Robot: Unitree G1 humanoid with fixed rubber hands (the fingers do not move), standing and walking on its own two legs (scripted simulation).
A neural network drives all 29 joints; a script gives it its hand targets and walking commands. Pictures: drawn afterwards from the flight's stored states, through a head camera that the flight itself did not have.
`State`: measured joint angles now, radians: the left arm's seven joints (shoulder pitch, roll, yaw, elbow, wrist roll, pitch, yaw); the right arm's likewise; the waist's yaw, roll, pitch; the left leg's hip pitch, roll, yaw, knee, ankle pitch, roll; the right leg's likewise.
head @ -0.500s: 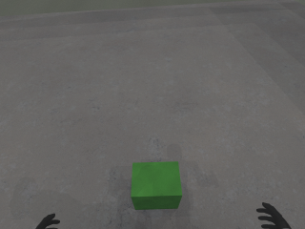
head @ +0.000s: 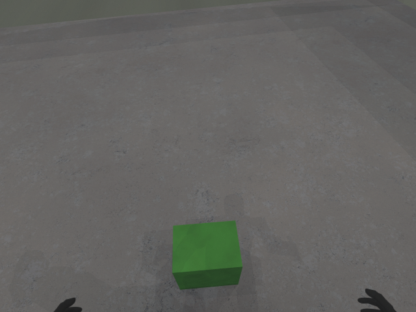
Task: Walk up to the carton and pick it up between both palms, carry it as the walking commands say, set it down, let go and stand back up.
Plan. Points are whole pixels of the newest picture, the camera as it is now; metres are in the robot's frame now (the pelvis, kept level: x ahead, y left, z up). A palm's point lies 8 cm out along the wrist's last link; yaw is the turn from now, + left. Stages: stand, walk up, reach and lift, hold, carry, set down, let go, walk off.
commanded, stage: walk up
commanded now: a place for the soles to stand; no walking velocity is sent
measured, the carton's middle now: (206, 256) +0.43 +0.03 -0.64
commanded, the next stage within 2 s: reach and lift in 0.24 s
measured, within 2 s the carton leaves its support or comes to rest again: neither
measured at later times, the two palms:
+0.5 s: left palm out of the picture +0.14 +0.31 -0.09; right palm (367, 284) +0.18 -0.30 -0.09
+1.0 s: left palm (102, 256) +0.28 +0.28 -0.15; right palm (319, 243) +0.29 -0.26 -0.15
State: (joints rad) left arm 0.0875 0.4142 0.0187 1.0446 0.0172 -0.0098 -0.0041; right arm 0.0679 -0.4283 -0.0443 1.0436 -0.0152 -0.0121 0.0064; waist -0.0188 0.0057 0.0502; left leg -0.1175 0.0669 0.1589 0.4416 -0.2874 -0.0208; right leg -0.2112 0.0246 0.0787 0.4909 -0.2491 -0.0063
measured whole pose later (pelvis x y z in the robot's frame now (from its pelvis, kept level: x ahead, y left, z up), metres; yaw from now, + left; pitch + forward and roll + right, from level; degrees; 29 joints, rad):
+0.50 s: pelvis -0.02 +0.00 -0.01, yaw +7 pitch +2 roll +0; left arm 0.02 0.37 0.13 0.60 0.08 0.20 -0.08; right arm 0.04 -0.36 -0.24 0.59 -0.06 0.19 0.05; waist -0.04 0.00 0.18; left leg -0.34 0.03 0.03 0.62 -0.32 -0.01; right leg -0.37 -0.02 -0.02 0.63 -0.30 0.01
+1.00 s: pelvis -0.07 +0.00 -0.07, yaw +6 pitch +19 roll +0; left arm -0.54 0.33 0.17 0.71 -0.01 0.26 -0.01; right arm -0.50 -0.35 -0.24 0.71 0.03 0.23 0.07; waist -0.06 0.01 0.11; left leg -0.93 0.02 0.03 0.97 -0.37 0.00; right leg -0.96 -0.02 0.01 0.95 -0.33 0.02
